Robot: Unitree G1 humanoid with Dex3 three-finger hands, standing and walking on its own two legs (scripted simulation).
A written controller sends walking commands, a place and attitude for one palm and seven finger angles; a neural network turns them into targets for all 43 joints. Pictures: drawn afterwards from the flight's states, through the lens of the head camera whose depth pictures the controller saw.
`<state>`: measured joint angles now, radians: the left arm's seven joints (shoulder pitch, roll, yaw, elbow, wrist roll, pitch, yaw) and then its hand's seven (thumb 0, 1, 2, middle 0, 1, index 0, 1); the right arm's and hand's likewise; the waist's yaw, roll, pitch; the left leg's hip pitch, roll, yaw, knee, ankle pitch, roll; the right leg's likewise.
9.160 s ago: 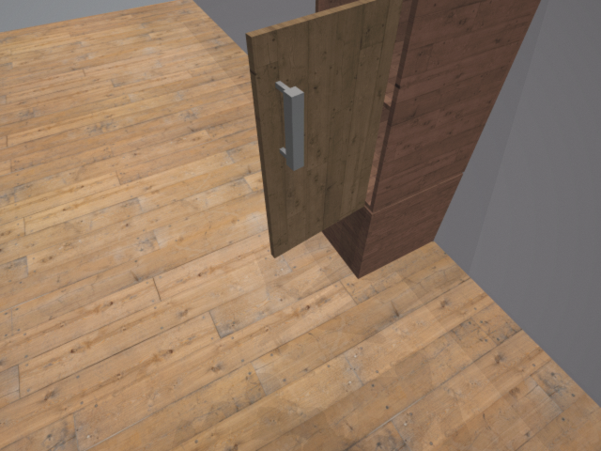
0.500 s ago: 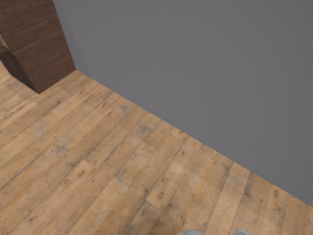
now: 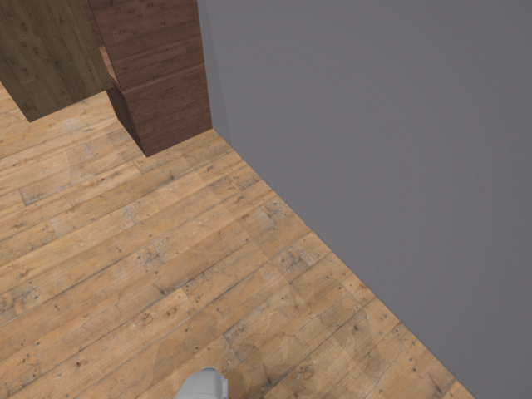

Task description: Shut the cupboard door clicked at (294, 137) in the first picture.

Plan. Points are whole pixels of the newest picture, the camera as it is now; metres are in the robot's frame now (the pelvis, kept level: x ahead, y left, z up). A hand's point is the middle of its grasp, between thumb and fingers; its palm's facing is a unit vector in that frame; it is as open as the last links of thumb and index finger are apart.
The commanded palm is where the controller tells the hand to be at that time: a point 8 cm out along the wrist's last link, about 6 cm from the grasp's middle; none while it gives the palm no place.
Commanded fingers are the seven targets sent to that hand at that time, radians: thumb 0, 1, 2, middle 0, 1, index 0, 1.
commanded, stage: walk to a spot facing it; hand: left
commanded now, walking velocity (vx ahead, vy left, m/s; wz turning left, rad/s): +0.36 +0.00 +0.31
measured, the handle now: out of the picture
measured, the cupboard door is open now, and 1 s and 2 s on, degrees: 97 97 97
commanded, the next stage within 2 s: turn to face it in 1.00 s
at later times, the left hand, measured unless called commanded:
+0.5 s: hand (167, 284) +0.33 +0.22 -0.16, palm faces +0.07 -0.99 -0.15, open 7.4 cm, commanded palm none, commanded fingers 0.00 0.90 0.90 -0.20 -0.30 -0.20 -0.30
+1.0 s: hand (176, 269) +0.38 +0.22 -0.19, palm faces +0.32 -0.93 -0.16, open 7.3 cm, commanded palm none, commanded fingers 0.00 0.90 0.90 -0.20 -0.30 -0.20 -0.30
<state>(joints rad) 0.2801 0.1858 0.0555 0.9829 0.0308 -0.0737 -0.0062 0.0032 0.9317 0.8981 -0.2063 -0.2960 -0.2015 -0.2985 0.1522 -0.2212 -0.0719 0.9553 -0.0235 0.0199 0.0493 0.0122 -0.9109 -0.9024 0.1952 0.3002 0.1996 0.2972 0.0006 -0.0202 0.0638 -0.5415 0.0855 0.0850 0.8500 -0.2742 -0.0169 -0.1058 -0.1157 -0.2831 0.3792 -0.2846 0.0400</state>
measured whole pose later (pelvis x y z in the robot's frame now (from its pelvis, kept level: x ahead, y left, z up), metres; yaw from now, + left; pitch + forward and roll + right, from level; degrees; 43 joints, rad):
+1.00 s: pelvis +0.48 +0.06 -0.01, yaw +16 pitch -1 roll -2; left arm 0.39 0.20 0.05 1.12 0.02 -0.07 0.00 0.00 0.93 0.90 -0.20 -0.30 -0.20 -0.30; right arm 0.13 -0.20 -0.06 1.00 -0.02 -0.01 0.04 0.01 -0.93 -0.90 0.20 0.30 0.20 0.30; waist 0.02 -0.03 0.06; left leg -0.50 0.06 0.13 0.65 -0.22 0.03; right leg 0.06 -0.08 -0.28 0.38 -0.40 0.06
